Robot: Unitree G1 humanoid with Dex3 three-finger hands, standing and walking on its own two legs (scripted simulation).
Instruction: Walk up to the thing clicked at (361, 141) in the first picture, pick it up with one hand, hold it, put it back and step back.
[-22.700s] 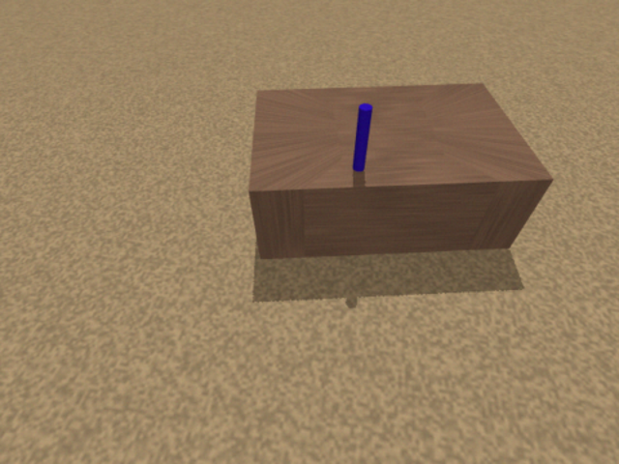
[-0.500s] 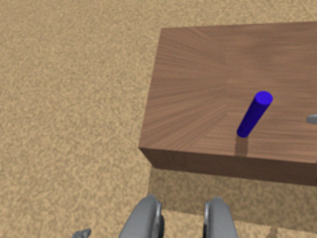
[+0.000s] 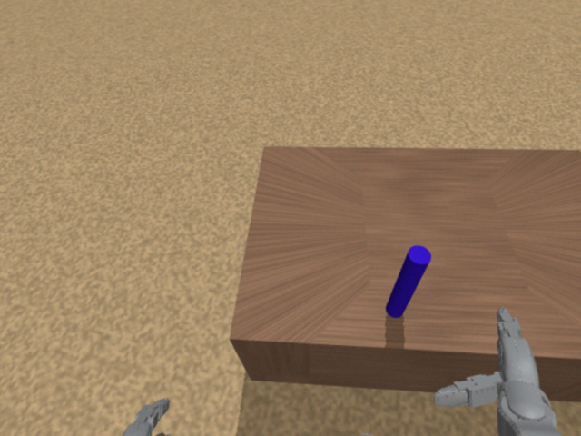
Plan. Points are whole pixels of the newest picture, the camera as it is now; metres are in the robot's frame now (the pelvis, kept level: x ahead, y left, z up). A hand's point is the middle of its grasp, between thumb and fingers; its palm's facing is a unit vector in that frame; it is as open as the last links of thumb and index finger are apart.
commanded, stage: home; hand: right
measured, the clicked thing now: (405, 285) +0.45 -0.20 -0.22
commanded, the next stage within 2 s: none
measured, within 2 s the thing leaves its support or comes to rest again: neither
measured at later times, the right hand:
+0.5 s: hand (425, 424) +0.17 -0.15 -0.07, palm faces +0.15 +0.95 -0.26, open 17.5 cm
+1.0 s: hand out of the picture +0.08 -0.24 -0.11, palm faces +0.00 +0.92 -0.38, open 17.5 cm
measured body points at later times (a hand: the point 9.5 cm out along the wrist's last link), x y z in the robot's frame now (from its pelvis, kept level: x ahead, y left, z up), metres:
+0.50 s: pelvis +0.00 +0.04 +0.00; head +0.02 +0.04 +0.45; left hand +0.18 +0.28 -0.08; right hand +0.16 -0.20 -0.05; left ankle -0.01 +0.15 -0.70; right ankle +0.01 -0.11 -0.70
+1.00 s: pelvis -0.01 +0.01 +0.03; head -0.02 +0.02 +0.48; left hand +0.08 +0.30 -0.10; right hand +0.08 -0.28 -0.08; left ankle -0.01 +0.15 -0.70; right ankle +0.01 -0.11 -0.70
